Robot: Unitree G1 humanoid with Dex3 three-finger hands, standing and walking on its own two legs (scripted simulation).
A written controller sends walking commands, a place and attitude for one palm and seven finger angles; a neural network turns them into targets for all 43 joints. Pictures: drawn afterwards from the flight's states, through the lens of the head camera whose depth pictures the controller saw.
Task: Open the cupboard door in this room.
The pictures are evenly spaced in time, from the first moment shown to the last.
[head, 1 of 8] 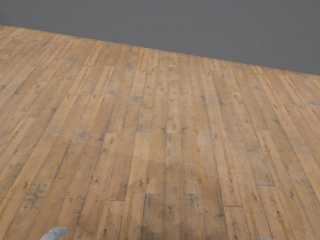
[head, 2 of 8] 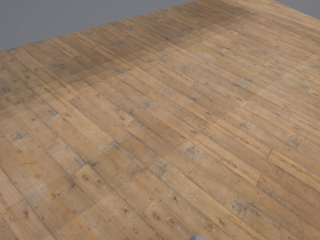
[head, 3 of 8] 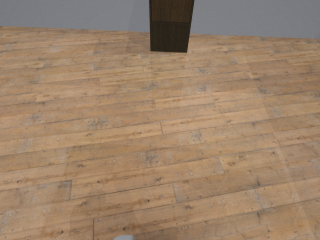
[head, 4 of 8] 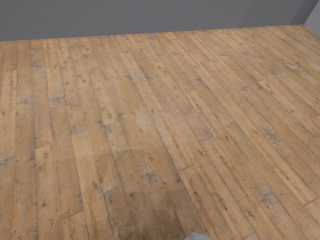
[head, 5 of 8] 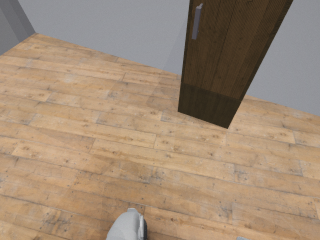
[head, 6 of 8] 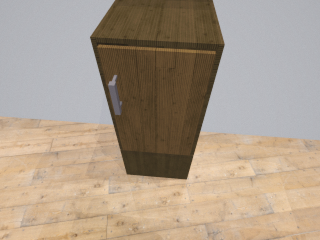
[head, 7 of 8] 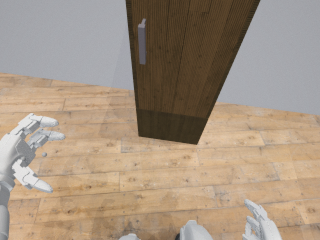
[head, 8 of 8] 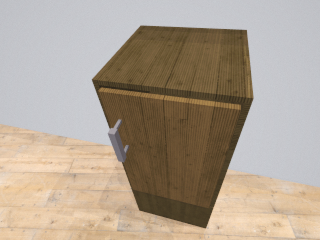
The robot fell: no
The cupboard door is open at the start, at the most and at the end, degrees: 0 0 0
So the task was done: no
